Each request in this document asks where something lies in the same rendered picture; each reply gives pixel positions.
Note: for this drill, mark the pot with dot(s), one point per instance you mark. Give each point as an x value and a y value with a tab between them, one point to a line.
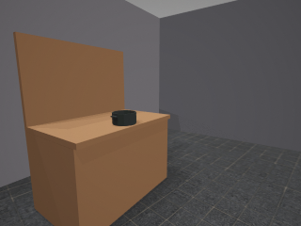
124	117

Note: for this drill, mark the table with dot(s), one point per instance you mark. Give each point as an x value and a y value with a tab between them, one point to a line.
84	170

